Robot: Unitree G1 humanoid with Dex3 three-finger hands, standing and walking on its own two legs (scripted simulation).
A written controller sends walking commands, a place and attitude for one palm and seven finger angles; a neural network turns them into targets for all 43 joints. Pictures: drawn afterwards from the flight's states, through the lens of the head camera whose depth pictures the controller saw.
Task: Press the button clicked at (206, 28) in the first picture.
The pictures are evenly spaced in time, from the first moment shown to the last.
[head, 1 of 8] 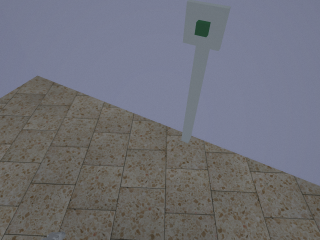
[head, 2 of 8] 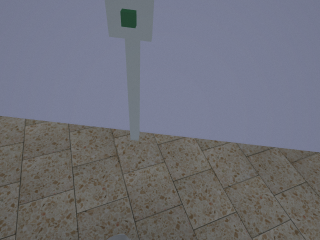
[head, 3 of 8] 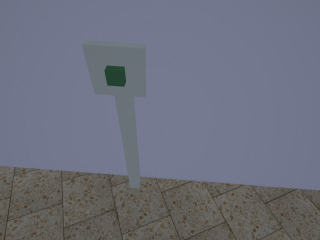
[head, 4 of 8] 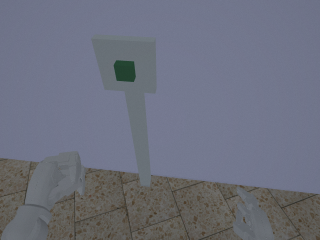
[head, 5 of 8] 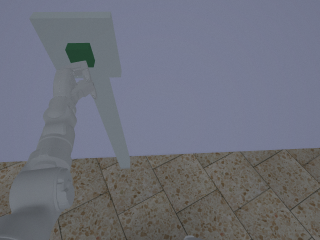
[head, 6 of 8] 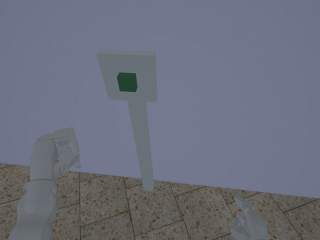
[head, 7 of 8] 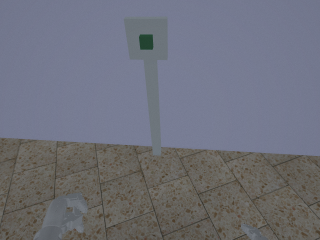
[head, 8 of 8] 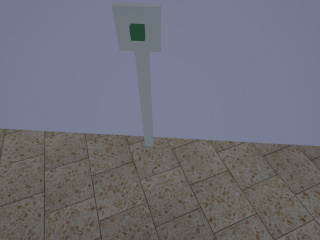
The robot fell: no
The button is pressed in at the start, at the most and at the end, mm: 0 9 0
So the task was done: yes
